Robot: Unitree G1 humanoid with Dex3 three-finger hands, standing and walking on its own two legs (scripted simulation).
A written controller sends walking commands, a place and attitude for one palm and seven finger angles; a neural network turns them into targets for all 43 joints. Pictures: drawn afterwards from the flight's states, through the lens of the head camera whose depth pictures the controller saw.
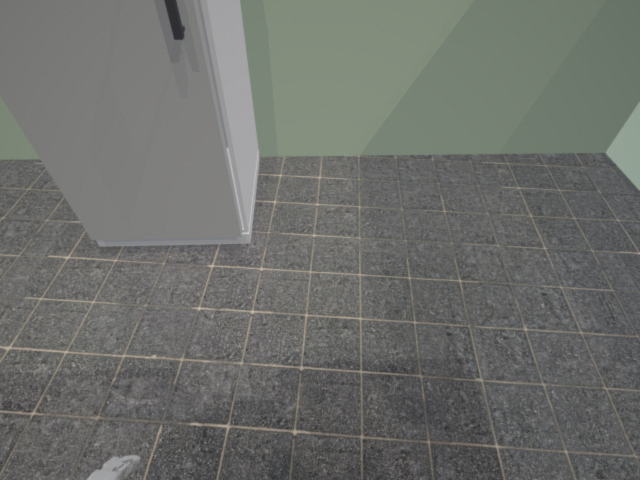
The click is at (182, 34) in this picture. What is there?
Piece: fridge door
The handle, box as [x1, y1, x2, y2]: [164, 0, 184, 39]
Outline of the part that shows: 164,0 174,39 182,39 184,36 184,27 180,22 175,0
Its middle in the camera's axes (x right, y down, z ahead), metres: -0.35 -0.61 +0.84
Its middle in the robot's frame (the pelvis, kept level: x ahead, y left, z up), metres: +1.05 +0.42 +0.26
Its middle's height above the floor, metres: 1.03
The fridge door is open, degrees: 0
